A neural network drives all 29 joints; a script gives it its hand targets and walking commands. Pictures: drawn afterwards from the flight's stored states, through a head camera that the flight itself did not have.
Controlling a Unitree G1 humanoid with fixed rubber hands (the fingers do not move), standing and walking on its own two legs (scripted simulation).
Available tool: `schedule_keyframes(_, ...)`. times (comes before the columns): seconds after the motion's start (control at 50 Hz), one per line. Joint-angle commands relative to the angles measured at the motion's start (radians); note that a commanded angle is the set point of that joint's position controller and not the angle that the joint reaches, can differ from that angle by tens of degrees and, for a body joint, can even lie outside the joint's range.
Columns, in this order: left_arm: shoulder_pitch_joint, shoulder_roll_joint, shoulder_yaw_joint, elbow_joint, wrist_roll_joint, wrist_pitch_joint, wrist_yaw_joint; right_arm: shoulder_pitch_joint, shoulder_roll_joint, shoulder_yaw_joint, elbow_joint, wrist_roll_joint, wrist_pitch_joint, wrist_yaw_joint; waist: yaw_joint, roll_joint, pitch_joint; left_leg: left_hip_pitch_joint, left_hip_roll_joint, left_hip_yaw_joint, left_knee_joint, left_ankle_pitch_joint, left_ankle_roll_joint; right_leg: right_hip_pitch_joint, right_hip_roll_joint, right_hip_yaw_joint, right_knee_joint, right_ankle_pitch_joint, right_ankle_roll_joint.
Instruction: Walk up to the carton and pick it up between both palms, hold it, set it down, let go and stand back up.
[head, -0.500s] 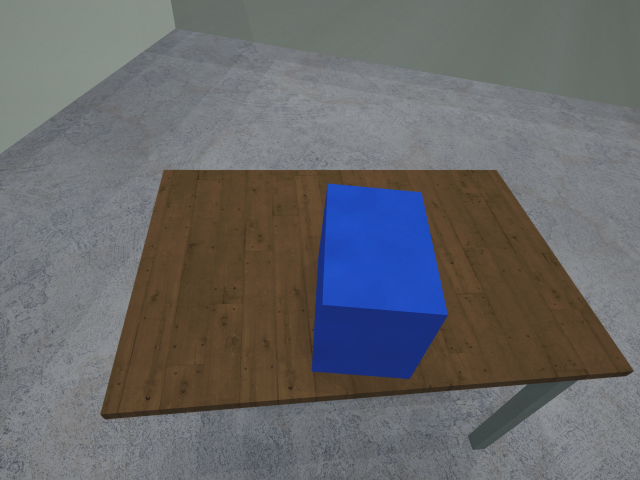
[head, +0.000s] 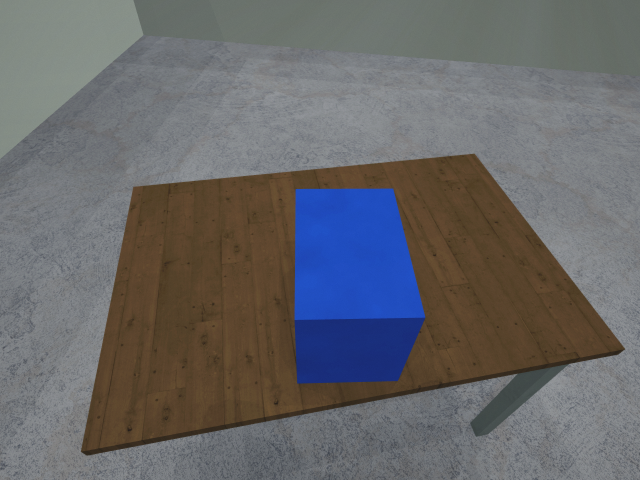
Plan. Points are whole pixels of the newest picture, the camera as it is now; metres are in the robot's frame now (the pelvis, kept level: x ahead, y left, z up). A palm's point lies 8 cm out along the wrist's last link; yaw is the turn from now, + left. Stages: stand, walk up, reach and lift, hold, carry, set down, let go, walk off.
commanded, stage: walk up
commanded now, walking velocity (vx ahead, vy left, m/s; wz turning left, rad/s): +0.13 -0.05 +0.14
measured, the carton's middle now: (346, 283) +0.46 -0.05 -0.07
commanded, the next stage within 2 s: none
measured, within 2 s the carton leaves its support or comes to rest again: neither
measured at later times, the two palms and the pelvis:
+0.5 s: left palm out of the picture +0.04 +0.16 -0.15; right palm out of the picture +0.07 -0.27 -0.15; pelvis +0.04 -0.06 -0.01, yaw +3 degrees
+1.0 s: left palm out of the picture +0.00 +0.16 -0.15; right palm out of the picture +0.02 -0.22 -0.15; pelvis +0.05 -0.03 +0.00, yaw +2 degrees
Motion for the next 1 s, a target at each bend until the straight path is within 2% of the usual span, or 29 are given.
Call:
schedule_keyframes(0.0,-0.010,0.022,0.004,-0.065,-0.018,-0.047,0.000,-0.019,-0.122,-0.016,-0.023,-0.006,-0.029,-0.005,0.035,0.162,0.093,-0.028,0.180,-0.176,-0.132,0.175,0.137,-0.056,-0.007,-0.009,-0.154,0.054,0.008)
schedule_keyframes(0.02,0.013,0.006,0.001,-0.051,-0.027,-0.048,0.010,-0.026,-0.110,-0.008,-0.023,-0.004,-0.033,-0.007,0.044,0.148,0.065,-0.030,0.161,-0.133,-0.070,0.395,0.127,0.030,0.010,-0.012,-0.273,0.129,-0.001)
schedule_keyframes(0.04,0.056,0.016,0.003,-0.043,-0.034,-0.051,0.021,-0.036,-0.127,-0.012,-0.028,0.004,-0.033,-0.009,0.069,0.157,0.035,-0.040,0.137,-0.093,0.008,0.517,0.100,0.133,0.011,-0.029,-0.399,0.294,-0.008)
schedule_keyframes(0.06,0.091,0.060,0.013,-0.040,-0.032,-0.061,0.029,-0.017,-0.131,-0.013,-0.030,0.013,-0.033,-0.009,0.077,0.138,-0.005,-0.074,0.111,-0.069,0.072,0.495,0.059,0.251,-0.029,-0.026,-0.439,0.481,-0.012)
schedule_keyframes(0.08,0.127,0.117,0.026,-0.037,-0.025,-0.069,0.033,0.050,-0.096,-0.002,-0.029,0.023,-0.032,-0.007,0.068,0.040,-0.094,-0.152,0.074,-0.059,0.128,0.286,0.018,0.407,-0.128,0.051,-0.404,0.653,-0.021)
schedule_keyframes(0.1,0.131,0.162,0.030,-0.041,-0.026,-0.067,0.037,0.104,-0.041,0.015,-0.041,0.034,-0.022,-0.007,0.049,-0.133,-0.135,-0.234,0.015,-0.002,0.216,-0.093,-0.020,0.450,-0.290,0.209,-0.415,0.760,-0.069)
schedule_keyframes(0.12,0.127,0.183,0.032,-0.037,-0.028,-0.051,0.035,0.114,-0.050,0.008,-0.024,0.036,0.004,-0.019,0.062,-0.250,-0.158,-0.155,0.007,0.031,0.326,-0.350,-0.014,0.329,-0.362,0.267,-0.431,0.613,-0.159)
schedule_keyframes(0.14,0.092,0.135,0.026,-0.056,-0.027,-0.042,0.032,0.071,-0.087,-0.008,-0.032,0.020,0.024,-0.021,0.071,-0.216,-0.108,-0.179,0.019,0.008,0.430,-0.367,-0.009,0.272,-0.356,0.303,-0.455,0.506,-0.189)
schedule_keyframes(0.16,0.067,0.111,0.013,-0.063,-0.029,-0.041,0.033,0.047,-0.075,-0.011,-0.029,0.014,0.035,-0.018,0.073,-0.150,-0.037,-0.244,0.023,-0.011,0.481,-0.354,-0.004,0.240,-0.345,0.258,-0.463,0.514,-0.183)
schedule_keyframes(0.18,0.032,0.089,0.002,-0.069,-0.022,-0.039,0.038,0.044,-0.035,-0.002,-0.017,0.014,0.040,-0.011,0.052,-0.121,0.007,-0.256,0.039,-0.030,0.509,-0.314,-0.001,0.189,-0.317,0.206,-0.465,0.512,-0.174)
schedule_keyframes(0.2,0.018,0.061,-0.014,-0.064,-0.020,-0.041,0.040,0.067,-0.001,0.008,-0.004,0.013,0.041,-0.006,0.034,-0.135,0.025,-0.223,0.048,-0.036,0.481,-0.275,0.003,0.139,-0.286,0.175,-0.477,0.528,-0.166)
schedule_keyframes(0.24,0.010,0.049,-0.015,-0.051,-0.020,-0.045,0.034,0.075,0.003,0.010,0.001,0.007,0.036,-0.005,0.020,-0.177,0.021,-0.154,0.028,-0.007,0.410,-0.217,-0.005,0.112,-0.210,0.122,-0.470,0.598,-0.161)
schedule_keyframes(0.28,0.020,0.045,-0.012,-0.047,-0.016,-0.047,0.033,0.079,-0.018,-0.001,0.011,0.011,0.037,-0.013,0.021,-0.135,-0.011,-0.144,0.008,0.028,0.356,-0.202,-0.012,0.166,-0.207,0.120,-0.456,0.598,-0.183)
schedule_keyframes(0.32,0.022,0.043,-0.013,-0.048,-0.019,-0.045,0.034,0.040,-0.021,-0.001,0.004,0.014,0.041,-0.020,0.029,-0.122,-0.005,-0.123,0.006,0.034,0.284,-0.174,-0.013,0.153,-0.219,0.145,-0.457,0.532,-0.198)
schedule_keyframes(0.34,0.020,0.051,-0.011,-0.045,-0.018,-0.042,0.034,0.022,-0.022,-0.001,-0.005,0.015,0.041,-0.022,0.026,-0.129,0.001,-0.100,0.005,0.036,0.226,-0.144,-0.011,0.135,-0.215,0.156,-0.459,0.480,-0.197)
schedule_keyframes(0.38,-0.011,0.065,-0.007,-0.044,-0.021,-0.032,0.035,0.028,-0.019,0.003,-0.001,0.014,0.030,-0.023,0.000,-0.117,0.021,-0.024,0.010,0.027,0.030,0.046,-0.001,0.090,-0.191,0.146,-0.455,0.364,-0.165)
schedule_keyframes(0.4,0.000,0.053,-0.011,-0.039,-0.025,-0.030,0.032,0.027,-0.031,0.003,0.000,0.008,0.019,-0.023,0.004,-0.086,0.021,0.028,0.042,-0.012,-0.008,0.140,0.008,0.054,-0.173,0.141,-0.454,0.315,-0.136)
schedule_keyframes(0.44,0.048,0.009,-0.023,-0.024,-0.030,-0.028,0.026,-0.009,-0.072,0.007,-0.015,0.005,0.001,-0.021,0.039,-0.005,0.017,0.073,0.127,-0.098,-0.062,0.159,0.026,0.037,-0.107,0.086,-0.445,0.208,-0.093)
schedule_keyframes(0.46,0.049,-0.024,-0.027,-0.016,-0.030,-0.026,0.027,-0.054,-0.068,0.006,-0.011,0.015,-0.001,-0.017,0.055,0.076,0.053,-0.032,0.125,-0.089,-0.076,0.118,0.045,0.111,-0.065,0.055,-0.458,0.235,-0.083)
schedule_keyframes(0.48,0.051,-0.013,-0.025,-0.009,-0.024,-0.026,0.030,-0.077,-0.052,0.010,-0.006,0.021,-0.004,-0.016,0.061,0.119,0.080,-0.100,0.108,-0.086,-0.102,0.096,0.046,0.181,-0.073,0.058,-0.448,0.288,-0.079)
schedule_keyframes(0.5,0.044,0.020,-0.018,0.000,-0.020,-0.028,0.031,-0.078,-0.025,0.022,-0.001,0.024,-0.010,-0.015,0.055,0.097,0.092,-0.084,0.093,-0.064,-0.110,0.149,0.035,0.189,-0.086,0.066,-0.431,0.326,-0.081)
schedule_keyframes(0.54,0.071,0.029,-0.014,0.020,-0.022,-0.033,0.028,-0.064,-0.030,0.025,0.001,0.023,-0.020,-0.022,0.061,0.077,0.060,-0.025,0.094,-0.054,-0.097,0.219,0.037,0.187,-0.088,0.070,-0.429,0.377,-0.082)
schedule_keyframes(0.6,0.088,0.014,-0.023,0.041,-0.025,-0.037,0.027,-0.045,-0.045,0.022,0.009,0.024,-0.024,-0.022,0.058,0.030,0.039,0.002,0.091,-0.041,-0.093,0.198,0.041,0.198,-0.095,0.075,-0.439,0.372,-0.078)
schedule_keyframes(0.7,0.097,0.002,-0.029,0.067,-0.025,-0.035,0.031,-0.030,-0.034,0.028,0.015,0.025,-0.024,-0.022,0.058,-0.011,0.049,0.001,0.090,-0.038,-0.100,0.192,0.047,0.204,-0.095,0.069,-0.444,0.365,-0.069)
schedule_keyframes(0.76,0.107,-0.002,-0.032,0.082,-0.026,-0.033,0.034,-0.015,-0.030,0.029,0.019,0.026,-0.026,-0.021,0.059,-0.021,0.048,-0.008,0.089,-0.042,-0.107,0.170,0.048,0.215,-0.095,0.069,-0.443,0.352,-0.066)
schedule_keyframes(0.84,0.114,-0.007,-0.035,0.094,-0.026,-0.030,0.035,0.005,-0.023,0.033,0.026,0.025,-0.028,-0.021,0.062,0.004,0.057,-0.023,0.085,-0.037,-0.115,0.169,0.048,0.218,-0.100,0.071,-0.440,0.346,-0.066)
schedule_keyframes(0.86,0.114,-0.008,-0.035,0.097,-0.027,-0.028,0.035,0.008,-0.018,0.035,0.025,0.024,-0.029,-0.021,0.064,-0.010,0.065,-0.028,0.088,-0.041,-0.117,0.172,0.049,0.217,-0.099,0.067,-0.438,0.342,-0.065)
schedule_keyframes(0.98,0.120,-0.015,-0.040,0.111,-0.026,-0.026,0.038,0.032,-0.007,0.036,0.028,0.026,-0.033,-0.022,0.065,0.007,0.071,-0.030,0.084,-0.044,-0.123,0.179,0.048,0.212,-0.099,0.067,-0.433,0.338,-0.061)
